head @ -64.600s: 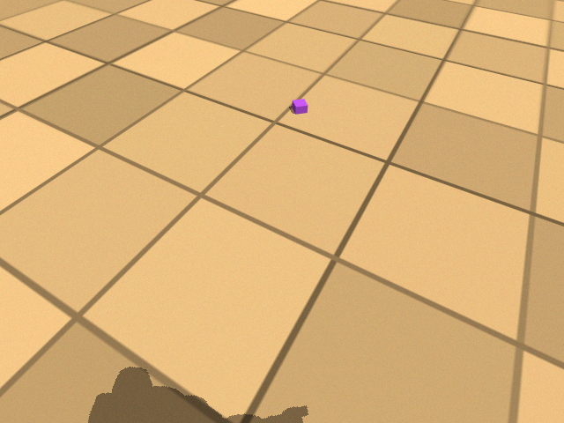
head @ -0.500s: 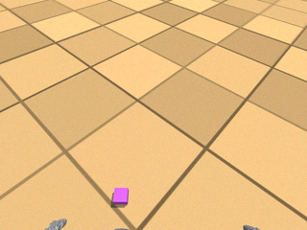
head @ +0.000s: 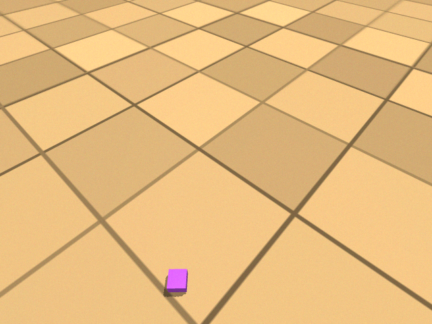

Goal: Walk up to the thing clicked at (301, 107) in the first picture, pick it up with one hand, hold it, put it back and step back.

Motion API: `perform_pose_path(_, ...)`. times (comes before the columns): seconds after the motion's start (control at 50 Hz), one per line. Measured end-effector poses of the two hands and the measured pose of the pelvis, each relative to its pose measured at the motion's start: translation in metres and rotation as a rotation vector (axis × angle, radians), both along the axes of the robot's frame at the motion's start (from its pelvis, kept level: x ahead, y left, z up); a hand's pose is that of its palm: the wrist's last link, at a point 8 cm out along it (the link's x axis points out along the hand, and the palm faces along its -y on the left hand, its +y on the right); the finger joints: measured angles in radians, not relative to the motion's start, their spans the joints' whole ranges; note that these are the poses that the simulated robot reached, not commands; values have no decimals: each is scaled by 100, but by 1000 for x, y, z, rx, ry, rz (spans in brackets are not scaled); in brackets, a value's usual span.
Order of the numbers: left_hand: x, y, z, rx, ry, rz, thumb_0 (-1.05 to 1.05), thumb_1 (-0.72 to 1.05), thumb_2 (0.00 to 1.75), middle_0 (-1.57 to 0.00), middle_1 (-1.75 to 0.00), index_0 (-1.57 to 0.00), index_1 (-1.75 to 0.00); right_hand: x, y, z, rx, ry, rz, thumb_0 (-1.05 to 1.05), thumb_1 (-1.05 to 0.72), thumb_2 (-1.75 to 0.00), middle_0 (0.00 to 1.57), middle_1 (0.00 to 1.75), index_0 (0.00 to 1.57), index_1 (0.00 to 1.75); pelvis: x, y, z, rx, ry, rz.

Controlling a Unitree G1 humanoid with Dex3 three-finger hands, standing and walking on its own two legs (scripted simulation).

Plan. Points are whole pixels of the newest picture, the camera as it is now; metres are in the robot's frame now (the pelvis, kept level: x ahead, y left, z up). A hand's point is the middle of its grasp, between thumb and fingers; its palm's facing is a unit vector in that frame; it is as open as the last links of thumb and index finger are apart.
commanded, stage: stand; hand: left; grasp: from above
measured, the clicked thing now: (177, 280) +0.42 +0.19 -0.75
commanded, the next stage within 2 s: step back in 1.66 s
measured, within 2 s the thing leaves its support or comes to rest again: neither
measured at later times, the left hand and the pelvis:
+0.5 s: hand out of the picture +0.07 +0.22 -0.16, palm faces +0.00 -0.94 -0.33, open 7.4 cm; pelvis +0.01 -0.01 +0.00, yaw +0 degrees
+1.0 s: hand out of the picture +0.08 +0.22 -0.16, palm faces -0.01 -0.94 -0.33, open 7.4 cm; pelvis +0.02 -0.02 +0.00, yaw -1 degrees
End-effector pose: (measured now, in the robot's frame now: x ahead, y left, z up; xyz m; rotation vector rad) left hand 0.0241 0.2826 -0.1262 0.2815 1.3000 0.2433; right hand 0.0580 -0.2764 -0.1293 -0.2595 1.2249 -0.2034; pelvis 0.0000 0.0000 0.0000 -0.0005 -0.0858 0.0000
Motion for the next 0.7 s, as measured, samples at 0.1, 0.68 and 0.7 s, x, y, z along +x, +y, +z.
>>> perform_pose_path(0.1,3,-3,2,3,-3,-1,1,91,89,-20,-30,-20,-30,-1,-8,1,-4,6,-3,0,-91,-90,20,30,20,30,1,-4,1,1,-3,1)
perform_pose_path(0.68,43,-13,6,-5,-37,-37,0,91,89,-20,-30,-20,-30,5,-24,5,-16,23,-10,0,-91,-90,20,30,20,30,11,-15,4,2,9,-13)
perform_pose_path(0.7,44,-13,7,-4,-37,-37,1,91,89,-20,-30,-20,-30,6,-24,5,-16,22,-9,0,-91,-90,20,30,20,30,11,-15,4,2,10,-13)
